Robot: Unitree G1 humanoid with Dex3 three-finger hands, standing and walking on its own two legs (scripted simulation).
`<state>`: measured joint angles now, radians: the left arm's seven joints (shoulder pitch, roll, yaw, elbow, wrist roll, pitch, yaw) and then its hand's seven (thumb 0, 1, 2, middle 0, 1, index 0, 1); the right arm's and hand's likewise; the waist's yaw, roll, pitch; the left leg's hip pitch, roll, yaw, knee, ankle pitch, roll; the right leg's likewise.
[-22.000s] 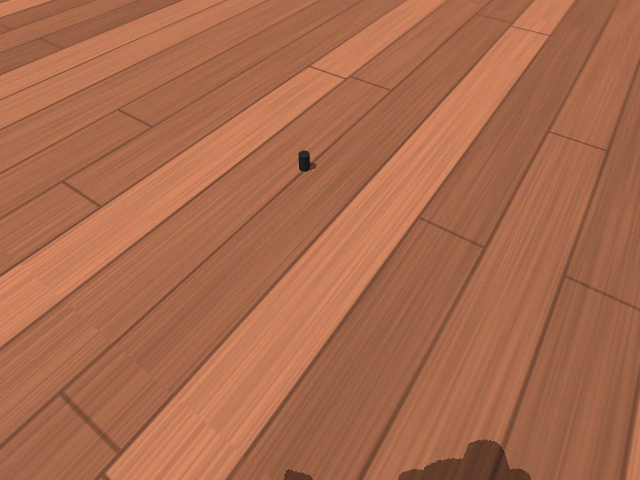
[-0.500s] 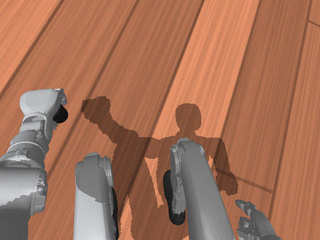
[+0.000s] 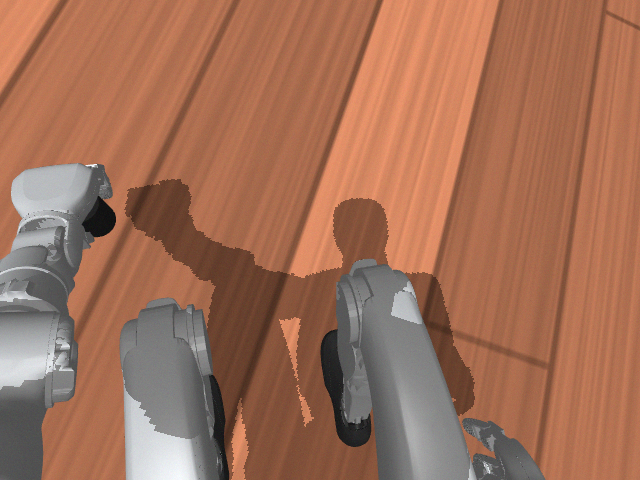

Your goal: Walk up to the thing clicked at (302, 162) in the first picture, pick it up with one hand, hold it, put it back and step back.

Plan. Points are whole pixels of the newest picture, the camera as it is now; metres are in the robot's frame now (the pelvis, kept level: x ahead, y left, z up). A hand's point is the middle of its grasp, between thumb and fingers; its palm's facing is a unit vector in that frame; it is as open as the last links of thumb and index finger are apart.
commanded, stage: crouch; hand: left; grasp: from above
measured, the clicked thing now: (87, 212) +0.47 +0.24 -0.19
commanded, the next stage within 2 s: lower in 0.02 s
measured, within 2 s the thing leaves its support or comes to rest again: rests again in 1.28 s
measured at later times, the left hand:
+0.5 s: hand (92, 227) +0.46 +0.24 -0.23, palm faces -0.48 -0.04 -0.87, open 8.2 cm
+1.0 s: hand (104, 228) +0.47 +0.24 -0.27, palm faces -0.48 -0.08 -0.88, open 8.2 cm
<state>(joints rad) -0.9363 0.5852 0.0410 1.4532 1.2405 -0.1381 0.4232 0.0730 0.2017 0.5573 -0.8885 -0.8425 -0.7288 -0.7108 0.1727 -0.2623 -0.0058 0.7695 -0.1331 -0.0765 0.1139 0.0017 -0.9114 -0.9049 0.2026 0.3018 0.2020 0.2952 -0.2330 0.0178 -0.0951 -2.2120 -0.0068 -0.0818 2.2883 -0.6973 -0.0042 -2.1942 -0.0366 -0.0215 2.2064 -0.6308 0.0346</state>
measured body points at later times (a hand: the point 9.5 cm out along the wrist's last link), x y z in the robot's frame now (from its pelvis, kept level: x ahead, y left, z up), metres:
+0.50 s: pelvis +0.00 +0.00 -0.04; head +0.24 +0.05 +0.34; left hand +0.48 +0.24 -0.18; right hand +0.03 -0.28 -0.14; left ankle +0.08 +0.12 -0.33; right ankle +0.11 -0.13 -0.33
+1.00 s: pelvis +0.01 +0.00 -0.06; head +0.27 +0.06 +0.30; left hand +0.49 +0.24 -0.22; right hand +0.02 -0.27 -0.15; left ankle +0.08 +0.12 -0.33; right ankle +0.11 -0.13 -0.33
